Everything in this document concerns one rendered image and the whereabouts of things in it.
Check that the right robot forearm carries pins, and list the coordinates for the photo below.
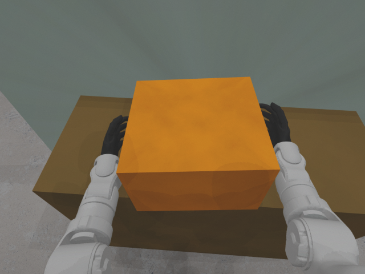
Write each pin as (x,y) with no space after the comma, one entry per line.
(296,191)

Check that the left robot upper arm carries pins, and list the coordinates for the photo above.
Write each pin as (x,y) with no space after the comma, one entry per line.
(84,258)

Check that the left robot hand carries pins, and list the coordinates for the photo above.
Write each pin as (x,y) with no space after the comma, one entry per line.
(112,142)

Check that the carton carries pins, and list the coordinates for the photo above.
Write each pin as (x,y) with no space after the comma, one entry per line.
(196,144)

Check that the right robot hand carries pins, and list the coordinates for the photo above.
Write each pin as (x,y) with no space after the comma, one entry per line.
(277,125)

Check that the left robot forearm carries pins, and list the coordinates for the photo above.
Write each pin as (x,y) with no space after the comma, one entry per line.
(93,222)

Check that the pedestal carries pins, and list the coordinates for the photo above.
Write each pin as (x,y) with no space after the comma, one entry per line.
(331,141)

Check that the right robot upper arm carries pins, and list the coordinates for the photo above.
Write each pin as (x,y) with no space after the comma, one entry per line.
(319,246)

